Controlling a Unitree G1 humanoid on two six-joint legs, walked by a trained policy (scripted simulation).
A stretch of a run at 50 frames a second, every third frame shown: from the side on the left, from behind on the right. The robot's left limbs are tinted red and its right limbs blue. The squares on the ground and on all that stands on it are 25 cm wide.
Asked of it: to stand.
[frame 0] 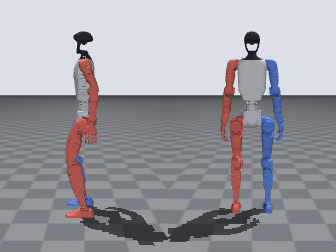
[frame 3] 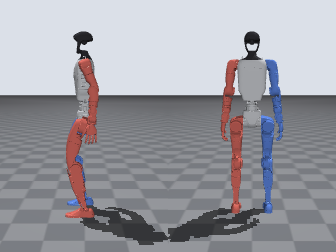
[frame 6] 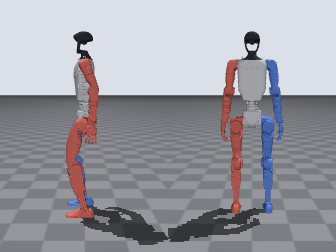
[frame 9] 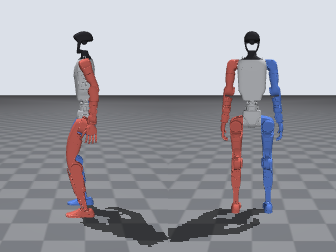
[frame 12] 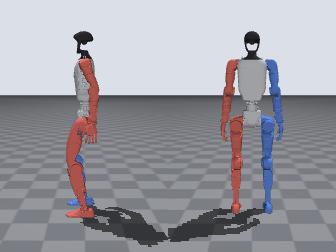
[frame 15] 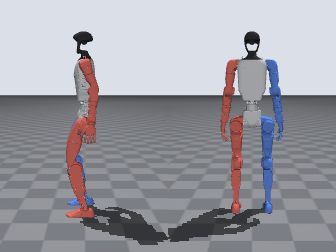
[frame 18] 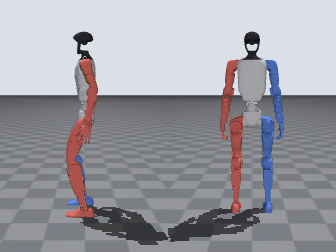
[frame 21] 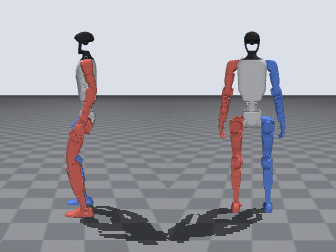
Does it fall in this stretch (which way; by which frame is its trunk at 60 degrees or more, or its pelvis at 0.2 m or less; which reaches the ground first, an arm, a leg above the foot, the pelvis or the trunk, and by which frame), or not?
no
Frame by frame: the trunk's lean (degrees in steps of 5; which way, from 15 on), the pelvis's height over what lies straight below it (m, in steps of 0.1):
0: 0, 0.8
3: 0, 0.8
6: 0, 0.8
9: 0, 0.8
12: 0, 0.8
15: 0, 0.8
18: 5, 0.8
21: 5, 0.8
